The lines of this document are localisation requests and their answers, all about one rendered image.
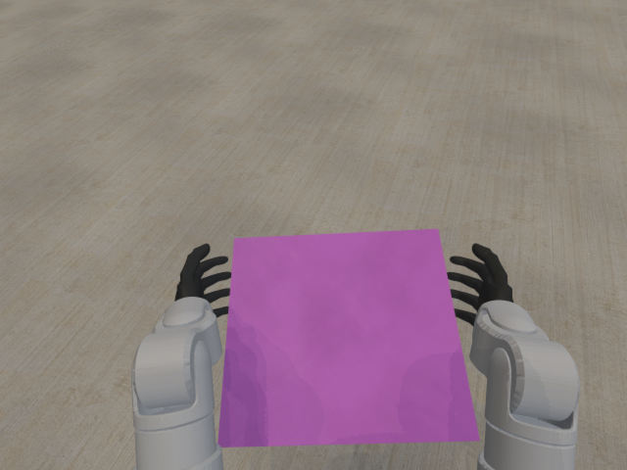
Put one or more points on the carton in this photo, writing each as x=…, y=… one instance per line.
x=343, y=339

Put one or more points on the robot right hand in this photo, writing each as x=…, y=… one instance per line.
x=493, y=287

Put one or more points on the robot left hand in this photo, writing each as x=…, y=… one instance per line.
x=191, y=284

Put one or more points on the robot right forearm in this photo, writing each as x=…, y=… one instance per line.
x=532, y=392

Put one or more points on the robot left forearm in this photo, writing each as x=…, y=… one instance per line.
x=173, y=399

